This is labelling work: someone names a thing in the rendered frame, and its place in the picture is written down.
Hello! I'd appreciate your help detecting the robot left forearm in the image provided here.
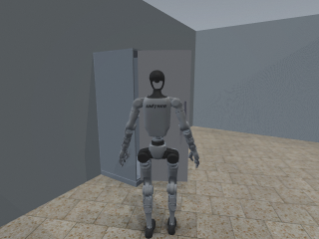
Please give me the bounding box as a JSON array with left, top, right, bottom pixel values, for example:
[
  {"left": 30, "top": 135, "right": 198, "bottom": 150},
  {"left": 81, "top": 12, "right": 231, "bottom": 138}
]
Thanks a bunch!
[{"left": 121, "top": 123, "right": 133, "bottom": 150}]

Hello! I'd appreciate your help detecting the robot left upper arm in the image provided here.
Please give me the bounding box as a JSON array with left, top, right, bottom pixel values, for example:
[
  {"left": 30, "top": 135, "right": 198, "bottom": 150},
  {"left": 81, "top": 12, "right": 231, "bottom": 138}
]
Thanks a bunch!
[{"left": 126, "top": 98, "right": 145, "bottom": 130}]

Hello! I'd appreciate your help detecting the right robot shin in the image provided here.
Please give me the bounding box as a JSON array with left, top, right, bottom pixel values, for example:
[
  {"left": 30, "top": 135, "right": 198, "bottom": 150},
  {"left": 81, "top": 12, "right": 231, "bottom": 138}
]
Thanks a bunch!
[{"left": 167, "top": 184, "right": 177, "bottom": 225}]

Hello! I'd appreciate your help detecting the fridge door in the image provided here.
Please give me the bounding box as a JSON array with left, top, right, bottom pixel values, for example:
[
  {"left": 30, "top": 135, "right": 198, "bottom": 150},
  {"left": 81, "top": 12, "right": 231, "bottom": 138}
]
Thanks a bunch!
[{"left": 138, "top": 50, "right": 191, "bottom": 182}]

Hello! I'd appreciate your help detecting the robot right upper arm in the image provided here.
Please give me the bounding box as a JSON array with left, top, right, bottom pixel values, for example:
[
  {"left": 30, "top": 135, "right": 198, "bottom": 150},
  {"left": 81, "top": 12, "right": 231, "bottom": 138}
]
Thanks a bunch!
[{"left": 169, "top": 98, "right": 189, "bottom": 131}]

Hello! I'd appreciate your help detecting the robot left hand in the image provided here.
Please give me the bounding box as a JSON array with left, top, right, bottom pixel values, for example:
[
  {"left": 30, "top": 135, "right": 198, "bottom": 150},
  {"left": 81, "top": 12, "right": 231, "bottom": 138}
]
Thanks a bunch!
[{"left": 119, "top": 149, "right": 130, "bottom": 167}]

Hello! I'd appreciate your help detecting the robot right hand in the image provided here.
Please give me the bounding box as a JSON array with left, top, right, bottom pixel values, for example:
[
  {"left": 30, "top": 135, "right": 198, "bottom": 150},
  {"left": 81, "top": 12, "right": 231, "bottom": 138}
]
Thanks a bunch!
[{"left": 188, "top": 150, "right": 199, "bottom": 168}]

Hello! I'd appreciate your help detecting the robot head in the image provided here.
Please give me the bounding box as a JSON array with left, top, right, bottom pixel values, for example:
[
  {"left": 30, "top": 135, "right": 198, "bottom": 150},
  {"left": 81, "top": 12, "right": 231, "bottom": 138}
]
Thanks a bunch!
[{"left": 147, "top": 70, "right": 167, "bottom": 99}]

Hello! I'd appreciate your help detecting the robot right forearm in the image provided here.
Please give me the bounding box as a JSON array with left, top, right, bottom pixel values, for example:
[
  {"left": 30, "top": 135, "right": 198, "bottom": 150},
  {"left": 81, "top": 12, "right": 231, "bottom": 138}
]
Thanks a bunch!
[{"left": 183, "top": 122, "right": 197, "bottom": 151}]

